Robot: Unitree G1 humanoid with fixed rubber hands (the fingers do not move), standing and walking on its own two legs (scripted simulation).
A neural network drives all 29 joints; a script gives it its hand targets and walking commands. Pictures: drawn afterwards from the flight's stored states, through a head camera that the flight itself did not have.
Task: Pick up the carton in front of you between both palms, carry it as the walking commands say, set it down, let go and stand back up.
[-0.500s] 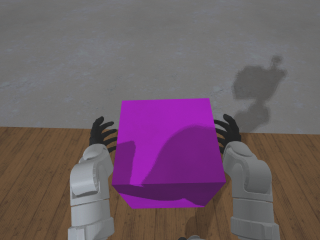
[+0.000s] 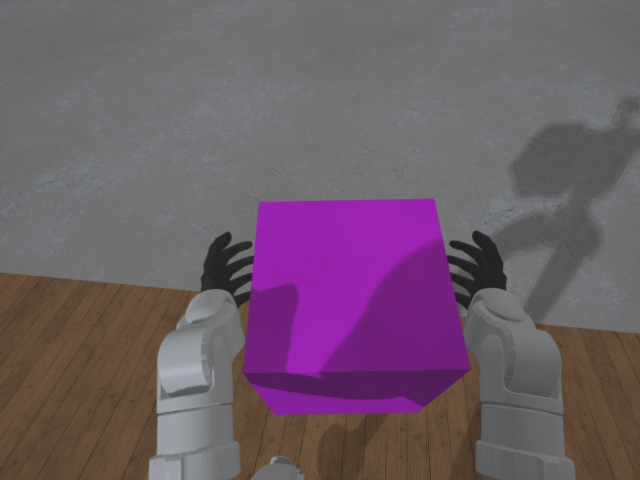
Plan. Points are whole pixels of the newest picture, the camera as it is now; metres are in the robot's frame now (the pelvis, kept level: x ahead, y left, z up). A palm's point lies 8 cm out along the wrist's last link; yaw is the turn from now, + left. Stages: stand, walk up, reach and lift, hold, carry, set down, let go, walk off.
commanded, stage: carry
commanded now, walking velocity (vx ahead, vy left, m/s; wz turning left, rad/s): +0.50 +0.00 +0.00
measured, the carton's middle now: (346, 317) +0.33 +0.01 +0.01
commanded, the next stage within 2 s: none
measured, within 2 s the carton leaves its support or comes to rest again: neither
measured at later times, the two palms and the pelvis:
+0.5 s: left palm (251, 151) +0.64 +0.18 +0.06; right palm (428, 151) +0.62 -0.13 +0.07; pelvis +0.31 +0.03 -0.02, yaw +0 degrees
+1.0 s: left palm (284, 90) +0.93 +0.16 +0.02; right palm (416, 87) +0.94 -0.15 +0.01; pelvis +0.61 -0.01 -0.05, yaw +1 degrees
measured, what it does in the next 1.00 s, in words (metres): goes down: left foot, then right foot 0.03 m lower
